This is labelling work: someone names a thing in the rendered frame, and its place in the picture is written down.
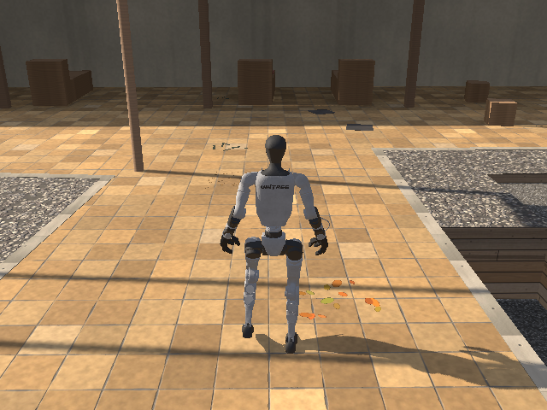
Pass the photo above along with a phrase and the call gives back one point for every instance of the robot foot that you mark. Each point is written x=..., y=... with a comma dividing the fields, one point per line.
x=290, y=347
x=247, y=331

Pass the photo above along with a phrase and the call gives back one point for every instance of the right robot foot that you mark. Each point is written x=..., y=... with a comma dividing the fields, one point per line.
x=290, y=347

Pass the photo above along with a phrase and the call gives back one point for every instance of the robot right upper arm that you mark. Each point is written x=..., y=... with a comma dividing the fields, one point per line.
x=306, y=194

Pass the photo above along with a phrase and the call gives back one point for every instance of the robot right hand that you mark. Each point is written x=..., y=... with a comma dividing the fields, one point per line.
x=316, y=242

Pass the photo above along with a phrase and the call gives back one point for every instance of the robot left upper arm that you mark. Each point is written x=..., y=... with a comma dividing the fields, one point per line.
x=247, y=180

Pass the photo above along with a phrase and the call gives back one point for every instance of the left robot forearm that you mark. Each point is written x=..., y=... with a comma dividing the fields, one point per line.
x=231, y=225

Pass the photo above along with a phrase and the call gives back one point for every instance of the robot left hand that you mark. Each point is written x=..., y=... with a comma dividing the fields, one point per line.
x=225, y=241

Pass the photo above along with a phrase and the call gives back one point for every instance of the right robot forearm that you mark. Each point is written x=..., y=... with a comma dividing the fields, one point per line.
x=317, y=226

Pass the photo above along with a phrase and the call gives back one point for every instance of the left robot foot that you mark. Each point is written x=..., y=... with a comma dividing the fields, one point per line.
x=247, y=331

